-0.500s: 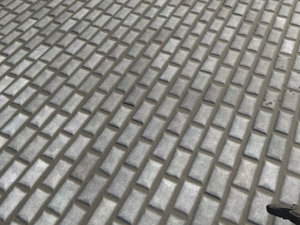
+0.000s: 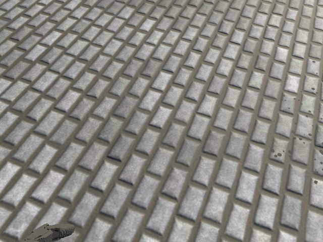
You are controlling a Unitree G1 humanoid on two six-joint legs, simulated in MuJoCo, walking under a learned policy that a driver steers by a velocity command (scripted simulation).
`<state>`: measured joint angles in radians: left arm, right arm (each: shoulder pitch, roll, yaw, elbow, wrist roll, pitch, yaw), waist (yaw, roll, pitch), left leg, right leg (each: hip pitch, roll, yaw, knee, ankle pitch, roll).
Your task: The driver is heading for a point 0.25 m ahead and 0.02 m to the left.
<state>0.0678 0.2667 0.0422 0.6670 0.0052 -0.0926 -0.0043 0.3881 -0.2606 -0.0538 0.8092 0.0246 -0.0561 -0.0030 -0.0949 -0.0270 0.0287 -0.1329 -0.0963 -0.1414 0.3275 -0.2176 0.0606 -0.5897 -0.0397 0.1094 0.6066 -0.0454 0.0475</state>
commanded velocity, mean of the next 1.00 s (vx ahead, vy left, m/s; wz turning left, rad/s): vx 0.13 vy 0.00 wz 0.11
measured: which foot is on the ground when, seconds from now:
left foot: down 0.00-0.14, up 0.16-0.42, down 0.44-1.00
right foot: up 0.00-0.10, down 0.12-1.00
